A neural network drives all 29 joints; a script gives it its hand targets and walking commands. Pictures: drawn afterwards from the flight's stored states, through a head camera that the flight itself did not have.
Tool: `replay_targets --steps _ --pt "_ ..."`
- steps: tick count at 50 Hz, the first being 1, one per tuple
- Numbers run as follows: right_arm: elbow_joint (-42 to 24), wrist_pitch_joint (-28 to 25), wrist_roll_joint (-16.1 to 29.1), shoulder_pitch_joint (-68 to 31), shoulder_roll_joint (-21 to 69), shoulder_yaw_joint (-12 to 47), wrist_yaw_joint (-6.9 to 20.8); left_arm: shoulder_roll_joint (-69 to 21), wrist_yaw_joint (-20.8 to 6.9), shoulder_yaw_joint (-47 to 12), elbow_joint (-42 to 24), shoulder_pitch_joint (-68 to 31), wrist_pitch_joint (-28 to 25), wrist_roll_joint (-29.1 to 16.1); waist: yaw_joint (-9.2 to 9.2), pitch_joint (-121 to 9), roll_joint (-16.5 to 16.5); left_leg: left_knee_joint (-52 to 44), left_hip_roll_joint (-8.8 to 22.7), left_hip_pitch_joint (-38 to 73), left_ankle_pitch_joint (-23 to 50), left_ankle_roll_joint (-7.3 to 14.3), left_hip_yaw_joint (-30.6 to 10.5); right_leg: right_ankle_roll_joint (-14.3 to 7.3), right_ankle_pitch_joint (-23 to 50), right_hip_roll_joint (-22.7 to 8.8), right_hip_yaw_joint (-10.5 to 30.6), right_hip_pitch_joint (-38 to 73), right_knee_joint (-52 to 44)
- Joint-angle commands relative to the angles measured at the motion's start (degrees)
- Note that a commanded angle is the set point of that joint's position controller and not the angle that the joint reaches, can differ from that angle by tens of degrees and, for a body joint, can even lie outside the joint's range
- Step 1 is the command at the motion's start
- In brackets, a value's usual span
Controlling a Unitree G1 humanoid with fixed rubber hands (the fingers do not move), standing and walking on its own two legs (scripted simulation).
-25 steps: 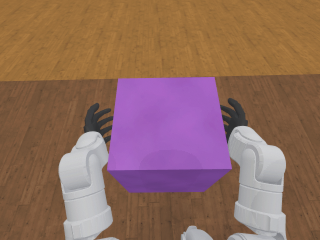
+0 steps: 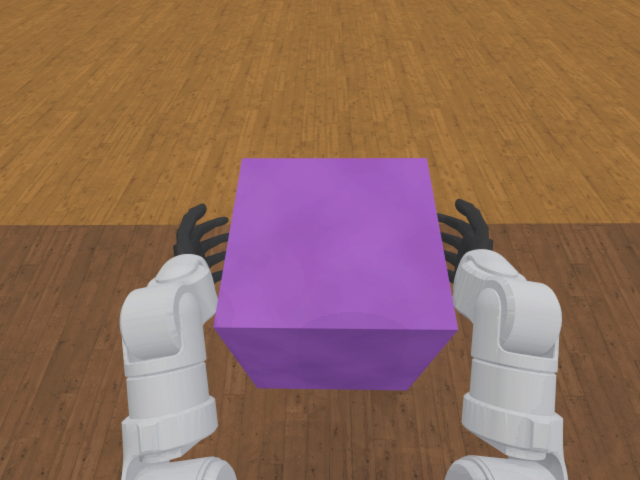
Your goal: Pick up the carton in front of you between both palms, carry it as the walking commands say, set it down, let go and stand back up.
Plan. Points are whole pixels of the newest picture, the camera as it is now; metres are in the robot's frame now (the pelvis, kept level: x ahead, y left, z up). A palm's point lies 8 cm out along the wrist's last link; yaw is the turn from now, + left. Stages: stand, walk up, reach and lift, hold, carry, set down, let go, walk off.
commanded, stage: carry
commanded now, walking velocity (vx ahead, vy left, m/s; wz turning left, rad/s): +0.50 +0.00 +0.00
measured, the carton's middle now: (332, 285) +0.36 -0.02 +0.08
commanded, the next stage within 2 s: none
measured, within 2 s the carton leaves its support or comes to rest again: neither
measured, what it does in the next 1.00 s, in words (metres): climbs: right foot 0.05 m higher, then left foot 0.03 m higher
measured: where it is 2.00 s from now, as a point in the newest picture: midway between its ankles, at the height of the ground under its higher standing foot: (287, 195)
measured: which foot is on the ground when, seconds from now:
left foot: down 0.00-0.40, up 0.42-0.72, down 0.74-1.00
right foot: up 0.00-0.34, down 0.36-0.78, up 0.80-1.00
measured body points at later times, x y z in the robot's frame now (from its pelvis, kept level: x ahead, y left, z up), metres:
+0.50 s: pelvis +0.33 -0.02 +0.05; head +0.37 -0.01 +0.50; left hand +0.65 +0.17 +0.15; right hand +0.70 -0.13 +0.16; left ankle +0.20 +0.08 -0.55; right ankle +0.39 -0.10 -0.66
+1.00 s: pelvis +0.67 +0.03 +0.11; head +0.69 +0.04 +0.56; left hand +1.03 +0.16 +0.24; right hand +1.00 -0.15 +0.25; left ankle +0.64 +0.12 -0.62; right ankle +0.73 -0.09 -0.54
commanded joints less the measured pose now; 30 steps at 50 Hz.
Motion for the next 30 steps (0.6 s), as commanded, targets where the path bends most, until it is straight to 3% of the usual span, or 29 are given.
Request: replay_targets --steps 1,2,3,4,5,6,8,9,10,11,12,13,14,15,16,17,18,19,20,21,22,23,24,25,26,27,28,29,30 --pt "-8.3 -1.1 18.7 -39.0 42.7 39.2 2.6 -39.5 0.5 -28.1 -3.0 -29.3 0.5 -4.2 -0.45 -21.5 -1.8 -19.5 17.2 33.6 12.6 9.6 -31.2 -1.5 2.4 -1.7 0.3 -25.6 11.9" --pt "-11.5 -1.7 18.8 -38.8 42.4 40.9 3.0 -41.5 0.1 -29.1 -2.3 -28.6 -0.2 -3.9 -0.21 -23.1 2.2 -17.9 15.9 36.7 17.8 8.1 -28.4 -1.7 5.4 -0.4 -0.3 -27.6 10.0" --pt "-13.0 -2.4 19.6 -42.3 45.6 41.5 3.3 -41.3 -0.3 -29.8 -6.9 -33.8 -1.2 -4.4 -1.20 -24.6 3.6 -19.4 16.4 40.1 18.6 7.6 -26.8 -1.9 6.0 -1.8 -0.8 -28.9 7.9" --pt "-10.4 -2.0 19.2 -40.3 43.8 40.7 3.1 -40.5 -0.7 -30.1 -5.2 -33.3 -0.7 -4.9 -1.79 -25.1 7.2 -19.9 16.5 40.2 16.6 8.4 -26.6 -1.4 4.9 -1.0 -1.1 -27.9 4.4" --pt "-9.8 -1.9 19.2 -38.8 43.9 40.1 3.3 -38.6 -0.2 -29.7 -7.0 -33.0 -0.9 -3.3 -1.06 -23.6 5.8 -21.5 16.4 39.3 18.3 6.9 -24.2 -1.9 8.9 -1.2 -2.3 -28.1 6.2" --pt "-8.3 -1.9 17.2 -35.7 41.8 40.4 3.0 -38.4 -0.4 -30.7 -4.2 -30.3 -0.3 -2.9 -0.32 -23.5 6.1 -21.8 15.4 39.4 18.2 8.5 -21.0 -0.9 6.4 -0.2 -2.7 -27.7 1.2" --pt "-9.4 -2.4 18.2 -36.0 41.4 39.4 3.2 -38.6 -0.2 -31.1 -5.4 -31.8 -0.8 -2.9 -1.33 -20.9 6.6 -21.1 15.0 41.9 28.5 7.3 -19.7 -2.1 8.9 -0.7 -4.3 -31.5 -0.6" --pt "-6.9 -2.0 17.3 -35.1 40.8 38.8 2.8 -38.6 -0.1 -30.8 -3.8 -29.2 -0.4 -2.4 -0.96 -18.9 4.0 -21.7 14.2 40.9 32.4 7.5 -17.4 -2.0 11.4 -1.0 -6.0 -31.3 -6.1" --pt "-8.5 -2.1 17.3 -35.4 40.3 38.9 2.6 -38.8 -0.2 -31.0 -5.7 -29.5 -0.6 -3.2 -1.45 -18.5 8.1 -21.1 13.4 43.4 32.8 7.6 -15.1 -1.9 9.7 -0.6 -6.4 -30.6 -8.0" --pt "-5.0 -1.4 15.8 -30.4 37.9 36.5 2.3 -36.8 -0.2 -32.2 -6.2 -31.4 -0.2 -5.1 -1.77 -17.1 6.5 -21.8 14.1 40.1 33.2 7.5 -14.2 -2.6 10.3 -0.5 -8.5 -27.9 -13.2" --pt "-3.1 -1.4 13.9 -30.7 37.0 36.4 1.9 -36.2 -0.2 -30.2 -2.1 -27.0 0.5 -1.8 -1.25 -15.5 6.8 -23.7 13.5 34.8 34.8 6.5 -10.8 -2.9 12.0 0.0 -11.0 -22.3 -16.9" --pt "-5.9 -1.5 14.3 -32.2 38.3 36.6 1.8 -37.2 -0.6 -31.0 -2.9 -25.8 0.5 -3.4 -0.02 -16.3 5.9 -24.0 13.6 33.5 38.4 6.4 -10.3 -3.4 11.8 2.1 -12.7 -16.7 -18.8" --pt "-6.5 -1.3 15.0 -33.5 38.9 37.3 1.9 -36.4 -0.9 -30.7 -3.7 -27.2 0.7 -2.8 1.94 -17.9 7.8 -21.4 14.0 32.5 44.3 5.3 -8.7 -4.6 11.1 2.7 -13.7 -9.9 -22.0" --pt "-6.5 -1.1 14.8 -32.5 38.6 37.0 1.9 -39.1 -1.1 -33.3 -4.7 -31.2 0.8 -6.3 2.93 -18.9 11.8 -14.0 11.8 32.9 62.5 4.1 -6.2 -4.8 7.4 7.2 -16.8 -5.8 -25.9" --pt "-6.0 -1.0 12.7 -35.8 37.0 34.9 1.5 -39.8 -1.0 -31.0 -0.2 -29.0 0.8 -4.4 7.50 -23.3 10.6 -1.3 11.1 30.4 72.4 0.7 -1.4 -6.0 10.9 9.5 -17.3 7.2 -28.5" --pt "-7.0 -1.0 12.5 -35.0 37.1 35.1 1.3 -39.0 -1.2 -32.1 -2.5 -28.1 0.5 -6.5 11.58 -30.5 6.5 14.9 8.3 18.8 54.5 -2.9 -1.9 -8.4 7.9 4.7 -5.9 26.8 -32.0" --pt "-5.8 -1.2 10.9 -31.4 38.6 34.2 1.5 -39.4 -1.6 -34.9 -5.4 -30.4 -0.4 -6.8 9.73 -35.6 -11.9 30.1 0.0 2.3 12.2 -5.4 -4.5 -14.7 10.9 -14.1 28.7 39.5 -41.2" --pt "-6.5 -1.0 10.8 -31.9 39.7 34.5 1.4 -43.3 -2.1 -36.2 -7.0 -32.5 -0.4 -9.6 9.92 -34.1 -18.0 41.2 -5.2 -11.9 -2.4 -3.9 -9.8 -19.6 17.3 -16.1 42.4 44.0 -46.7" --pt "-7.5 -2.3 9.8 -31.7 42.3 31.8 1.4 -45.9 -3.0 -39.1 -12.1 -37.5 -1.2 -11.8 8.99 -32.6 -7.8 46.5 -0.5 -14.6 -3.4 -1.9 -13.0 -18.7 25.5 -15.3 35.5 38.9 -42.2" --pt "-9.1 -2.8 8.6 -35.2 42.1 30.0 0.9 -49.2 -3.5 -40.5 -11.3 -37.7 -1.6 -13.8 9.61 -27.8 -2.7 45.6 0.6 -16.7 -3.0 -1.2 -12.6 -17.4 29.4 -14.0 31.4 34.6 -42.0" --pt "-6.5 -2.9 7.7 -31.0 41.3 28.6 0.7 -48.6 -4.1 -42.4 -12.5 -39.4 -1.9 -17.4 7.85 -26.0 -1.2 43.6 1.8 -17.0 0.7 -0.7 -13.0 -14.8 30.2 -14.2 26.4 31.2 -42.1" --pt "-8.3 -3.7 6.4 -30.2 40.1 28.0 0.5 -49.4 -4.2 -44.3 -16.5 -42.9 -2.6 -17.7 7.02 -27.5 2.4 41.7 2.4 -16.9 -0.5 -0.7 -13.2 -14.0 27.1 -13.5 24.6 32.8 -42.2" --pt "-6.3 -3.9 6.1 -27.4 40.0 28.2 0.3 -49.0 -4.1 -47.1 -19.8 -44.0 -3.2 -20.8 6.13 -28.6 2.4 36.1 4.3 -14.2 0.0 -1.2 -12.3 -11.3 25.3 -13.2 18.3 31.1 -42.6" --pt "-6.0 -4.2 4.8 -25.4 37.4 27.8 0.1 -47.1 -3.6 -46.7 -14.9 -39.9 -2.9 -19.8 6.49 -28.4 0.8 31.9 2.6 -13.7 -1.1 -2.1 -10.1 -11.7 20.4 -12.1 17.3 29.5 -43.7" --pt "-5.0 -3.8 3.9 -23.7 37.4 28.5 -0.1 -46.3 -3.4 -46.1 -17.0 -39.8 -3.4 -19.2 7.95 -25.0 -1.9 29.7 3.7 -16.7 -1.5 -2.1 -9.0 -12.6 23.0 -12.9 14.6 28.4 -45.3" --pt "-7.7 -4.2 3.2 -25.0 33.6 28.7 -0.5 -45.9 -3.6 -44.7 -14.8 -37.8 -3.1 -20.3 8.25 -24.9 0.4 23.6 5.4 -15.8 -1.9 -1.4 -8.3 -12.1 25.0 -13.8 13.1 28.7 -46.4" --pt "-8.1 -3.6 3.2 -27.4 34.2 31.0 -0.6 -42.4 -3.9 -43.5 -12.0 -34.5 -2.8 -18.3 8.37 -24.3 -6.8 21.2 4.6 -13.5 0.9 -2.4 -5.8 -12.6 22.6 -12.6 9.9 26.3 -47.2" --pt "-9.9 -3.5 3.7 -26.0 33.9 32.2 -0.6 -43.1 -3.7 -40.6 -10.8 -31.4 -2.4 -17.1 8.46 -22.0 -9.7 16.2 4.3 -13.1 3.7 -3.0 -5.7 -11.2 21.2 -10.7 7.0 25.5 -48.5" --pt "-9.2 -3.1 4.6 -27.3 33.4 32.4 -0.5 -42.4 -3.7 -41.7 -9.8 -31.2 -1.9 -17.8 8.68 -20.4 -8.1 10.4 5.0 -11.4 5.9 -2.9 -4.8 -10.2 21.7 -11.2 5.2 24.7 -49.9"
